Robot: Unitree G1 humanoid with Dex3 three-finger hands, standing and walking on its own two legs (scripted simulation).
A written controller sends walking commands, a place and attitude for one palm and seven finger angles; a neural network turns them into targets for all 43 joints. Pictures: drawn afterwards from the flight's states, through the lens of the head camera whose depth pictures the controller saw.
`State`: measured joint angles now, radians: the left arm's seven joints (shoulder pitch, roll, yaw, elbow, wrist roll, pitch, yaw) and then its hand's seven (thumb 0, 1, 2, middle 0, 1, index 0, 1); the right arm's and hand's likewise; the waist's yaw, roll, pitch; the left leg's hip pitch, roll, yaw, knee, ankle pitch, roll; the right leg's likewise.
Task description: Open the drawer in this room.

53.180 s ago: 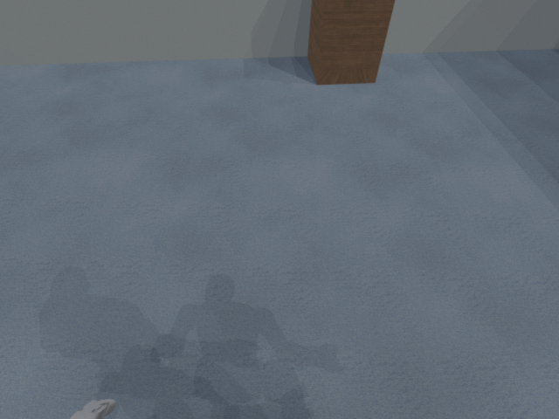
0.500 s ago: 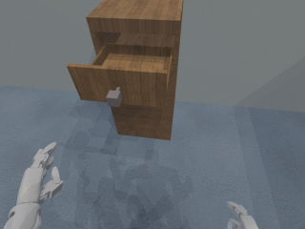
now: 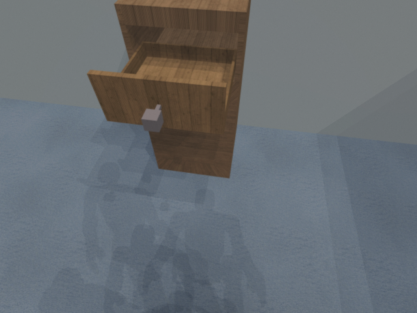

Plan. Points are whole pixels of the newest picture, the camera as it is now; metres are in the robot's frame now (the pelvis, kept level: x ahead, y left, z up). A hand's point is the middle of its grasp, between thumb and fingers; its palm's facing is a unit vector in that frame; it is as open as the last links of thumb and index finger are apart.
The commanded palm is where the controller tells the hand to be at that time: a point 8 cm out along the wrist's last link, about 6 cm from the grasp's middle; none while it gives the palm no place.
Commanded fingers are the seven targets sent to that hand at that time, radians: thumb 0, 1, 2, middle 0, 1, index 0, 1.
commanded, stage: let the arm hang, fingers relaxed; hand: left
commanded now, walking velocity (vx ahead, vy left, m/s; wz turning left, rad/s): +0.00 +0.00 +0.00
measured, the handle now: (155, 115) +0.61 +0.19 -0.01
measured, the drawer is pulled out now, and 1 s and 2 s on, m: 0.30 0.30 0.30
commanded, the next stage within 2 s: look to check the result in 0.50 s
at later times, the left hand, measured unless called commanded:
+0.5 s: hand out of the picture +0.05 +0.20 -0.17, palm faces -0.03 -0.96 -0.26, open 7.4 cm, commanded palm none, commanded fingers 0.00 0.90 0.90 -0.20 -0.30 -0.20 -0.30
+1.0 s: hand out of the picture +0.10 +0.23 -0.15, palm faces -0.04 -0.94 -0.34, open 7.4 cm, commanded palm none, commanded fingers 0.00 0.90 0.90 -0.20 -0.30 -0.20 -0.30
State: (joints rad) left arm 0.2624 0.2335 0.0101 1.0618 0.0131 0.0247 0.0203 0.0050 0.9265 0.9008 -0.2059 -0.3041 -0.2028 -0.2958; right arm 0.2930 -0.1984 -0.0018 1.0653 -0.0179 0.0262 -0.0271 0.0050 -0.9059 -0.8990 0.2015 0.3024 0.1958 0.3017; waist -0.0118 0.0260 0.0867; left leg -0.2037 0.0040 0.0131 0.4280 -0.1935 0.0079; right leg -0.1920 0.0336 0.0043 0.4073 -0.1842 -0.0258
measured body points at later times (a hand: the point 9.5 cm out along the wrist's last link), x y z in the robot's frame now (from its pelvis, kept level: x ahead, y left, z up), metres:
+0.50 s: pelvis +0.01 +0.00 +0.00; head +0.03 -0.01 +0.45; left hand +0.05 +0.25 -0.15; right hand +0.02 -0.25 -0.16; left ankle +0.03 +0.11 -0.74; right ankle +0.02 -0.10 -0.74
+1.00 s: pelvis +0.02 -0.01 +0.01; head +0.05 -0.02 +0.45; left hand +0.10 +0.28 -0.13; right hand +0.08 -0.29 -0.14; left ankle +0.03 +0.11 -0.74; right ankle +0.02 -0.10 -0.74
